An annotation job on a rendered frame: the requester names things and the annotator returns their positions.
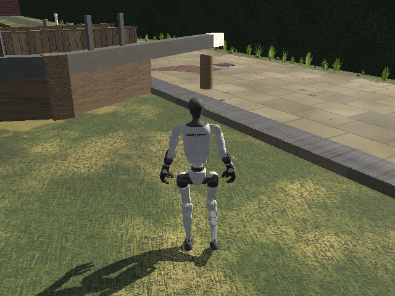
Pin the left robot foot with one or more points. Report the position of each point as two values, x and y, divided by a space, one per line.
189 245

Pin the left robot hand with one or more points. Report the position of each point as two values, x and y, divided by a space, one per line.
168 175

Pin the robot right forearm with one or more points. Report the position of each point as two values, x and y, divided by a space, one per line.
228 163

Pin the left robot upper arm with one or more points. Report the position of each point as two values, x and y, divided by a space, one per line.
177 130

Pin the right robot upper arm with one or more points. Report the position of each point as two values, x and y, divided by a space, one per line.
219 139

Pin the robot left forearm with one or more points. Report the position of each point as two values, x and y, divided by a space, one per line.
166 164

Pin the robot head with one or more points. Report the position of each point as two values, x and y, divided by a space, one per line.
196 106

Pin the right robot hand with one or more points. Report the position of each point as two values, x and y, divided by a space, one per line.
227 174

